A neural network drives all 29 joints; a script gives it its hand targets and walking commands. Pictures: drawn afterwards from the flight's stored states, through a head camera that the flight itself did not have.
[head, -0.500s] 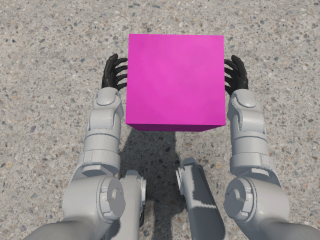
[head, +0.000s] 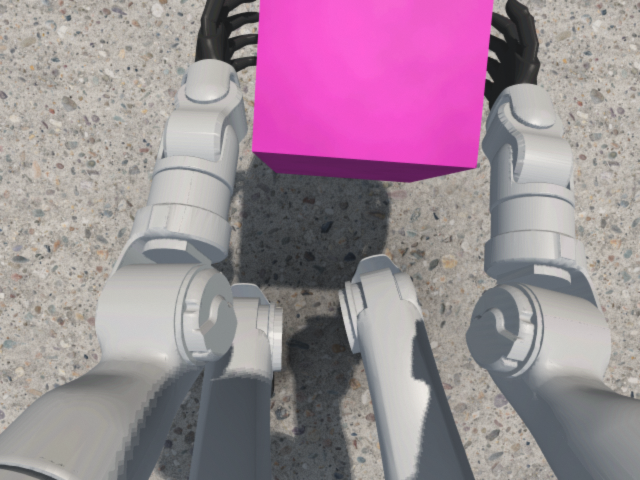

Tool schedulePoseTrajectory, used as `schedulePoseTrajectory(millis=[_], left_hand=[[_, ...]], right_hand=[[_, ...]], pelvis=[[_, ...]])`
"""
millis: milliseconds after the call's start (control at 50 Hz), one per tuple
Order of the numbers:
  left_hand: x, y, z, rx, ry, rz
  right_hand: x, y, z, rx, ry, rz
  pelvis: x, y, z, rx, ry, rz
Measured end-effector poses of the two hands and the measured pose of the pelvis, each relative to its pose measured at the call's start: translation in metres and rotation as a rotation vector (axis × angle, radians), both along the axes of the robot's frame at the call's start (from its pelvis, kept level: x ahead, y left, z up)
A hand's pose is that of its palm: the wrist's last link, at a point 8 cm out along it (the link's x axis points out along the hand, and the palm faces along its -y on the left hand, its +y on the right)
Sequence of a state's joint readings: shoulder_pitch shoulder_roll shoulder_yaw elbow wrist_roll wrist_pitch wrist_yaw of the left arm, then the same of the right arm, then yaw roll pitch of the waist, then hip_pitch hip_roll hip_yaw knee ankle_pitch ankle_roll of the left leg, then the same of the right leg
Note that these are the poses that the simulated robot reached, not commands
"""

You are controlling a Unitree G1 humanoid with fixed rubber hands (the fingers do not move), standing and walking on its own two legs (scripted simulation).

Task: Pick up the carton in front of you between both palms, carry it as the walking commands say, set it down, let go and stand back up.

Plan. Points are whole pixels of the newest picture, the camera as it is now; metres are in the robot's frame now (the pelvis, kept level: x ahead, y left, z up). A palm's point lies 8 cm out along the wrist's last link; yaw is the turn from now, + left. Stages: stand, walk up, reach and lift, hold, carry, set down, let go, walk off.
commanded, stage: set down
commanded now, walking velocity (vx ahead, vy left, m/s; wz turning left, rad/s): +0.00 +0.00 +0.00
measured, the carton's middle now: (357, 88) +0.52 -0.12 -0.20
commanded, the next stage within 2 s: none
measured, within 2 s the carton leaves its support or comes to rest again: rests again in 0.86 s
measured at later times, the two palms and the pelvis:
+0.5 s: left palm (242, 74) +0.57 +0.01 -0.23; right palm (475, 96) +0.49 -0.28 -0.23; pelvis +0.00 +0.00 -0.07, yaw +1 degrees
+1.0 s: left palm (238, 85) +0.56 +0.02 -0.26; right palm (462, 113) +0.47 -0.27 -0.25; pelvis +0.00 +0.01 -0.08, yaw +0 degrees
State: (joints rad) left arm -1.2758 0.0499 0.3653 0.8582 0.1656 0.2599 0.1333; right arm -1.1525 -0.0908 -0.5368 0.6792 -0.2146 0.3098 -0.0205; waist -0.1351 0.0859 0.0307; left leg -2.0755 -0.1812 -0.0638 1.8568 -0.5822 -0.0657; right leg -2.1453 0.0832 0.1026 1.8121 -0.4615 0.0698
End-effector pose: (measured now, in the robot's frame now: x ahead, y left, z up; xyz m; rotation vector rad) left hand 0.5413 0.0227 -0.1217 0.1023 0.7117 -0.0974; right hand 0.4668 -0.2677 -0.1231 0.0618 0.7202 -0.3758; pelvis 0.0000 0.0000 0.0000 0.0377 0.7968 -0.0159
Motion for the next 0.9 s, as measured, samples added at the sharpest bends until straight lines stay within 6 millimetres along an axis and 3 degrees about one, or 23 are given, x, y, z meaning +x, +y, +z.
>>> schedulePoseTrajectory(millis=[260, 340, 520, 900], left_hand=[[0.019, -0.013, -0.083, 0.018, 0.018, -0.049], [0.021, -0.013, -0.099, 0.016, 0.033, -0.054], [0.027, -0.008, -0.112, 0.017, 0.029, -0.068], [0.022, 0.001, -0.134, 0.041, 0.066, -0.100]], right_hand=[[0.011, -0.012, -0.080, -0.003, 0.026, -0.017], [0.012, -0.012, -0.096, -0.004, 0.042, -0.014], [0.019, -0.009, -0.103, 0.000, 0.042, -0.001], [0.006, -0.001, -0.131, 0.020, 0.088, 0.038]], pelvis=[[-0.004, 0.001, -0.049, -0.008, -0.032, 0.008], [-0.002, -0.002, -0.058, -0.011, -0.059, 0.028], [0.003, -0.002, -0.068, -0.028, -0.059, 0.039], [0.000, 0.009, -0.077, -0.048, -0.105, 0.050]])
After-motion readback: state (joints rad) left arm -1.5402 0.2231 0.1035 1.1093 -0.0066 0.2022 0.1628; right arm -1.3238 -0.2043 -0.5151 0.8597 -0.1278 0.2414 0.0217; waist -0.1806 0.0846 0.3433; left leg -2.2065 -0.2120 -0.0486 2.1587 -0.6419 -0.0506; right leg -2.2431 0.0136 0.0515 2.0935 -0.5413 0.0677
